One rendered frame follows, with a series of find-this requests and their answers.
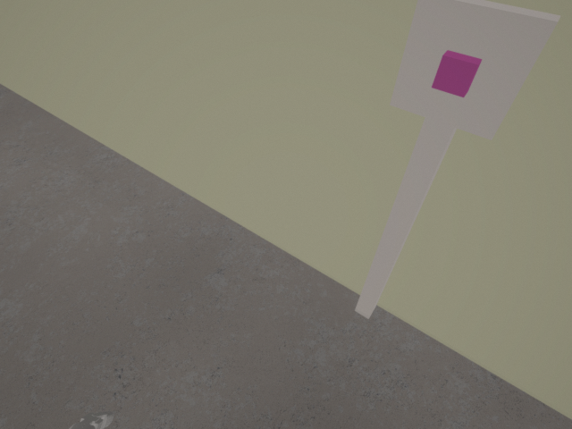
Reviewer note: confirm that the panel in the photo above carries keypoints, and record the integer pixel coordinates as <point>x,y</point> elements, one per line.
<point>509,40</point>

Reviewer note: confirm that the robot left hand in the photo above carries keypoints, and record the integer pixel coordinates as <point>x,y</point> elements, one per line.
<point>99,420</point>

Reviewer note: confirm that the button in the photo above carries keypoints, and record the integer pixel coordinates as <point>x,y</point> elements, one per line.
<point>456,73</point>

